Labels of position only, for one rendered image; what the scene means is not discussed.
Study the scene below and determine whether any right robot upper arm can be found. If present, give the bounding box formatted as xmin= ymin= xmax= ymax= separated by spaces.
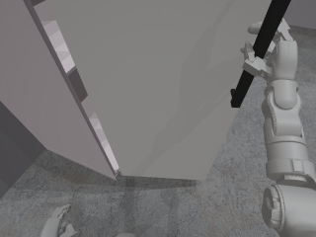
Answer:
xmin=262 ymin=184 xmax=316 ymax=237

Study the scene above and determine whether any robot right hand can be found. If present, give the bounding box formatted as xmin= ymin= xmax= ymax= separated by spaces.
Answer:
xmin=240 ymin=18 xmax=298 ymax=86

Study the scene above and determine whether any handle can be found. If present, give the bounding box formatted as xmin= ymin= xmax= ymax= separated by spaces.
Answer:
xmin=230 ymin=0 xmax=291 ymax=108

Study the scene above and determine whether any fridge door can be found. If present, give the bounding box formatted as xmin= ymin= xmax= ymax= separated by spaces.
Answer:
xmin=47 ymin=0 xmax=272 ymax=181

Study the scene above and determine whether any robot left hand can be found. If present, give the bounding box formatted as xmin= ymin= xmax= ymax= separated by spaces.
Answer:
xmin=40 ymin=203 xmax=77 ymax=237

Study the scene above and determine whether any right robot forearm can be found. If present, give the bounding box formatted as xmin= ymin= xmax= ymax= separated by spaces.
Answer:
xmin=261 ymin=79 xmax=316 ymax=190

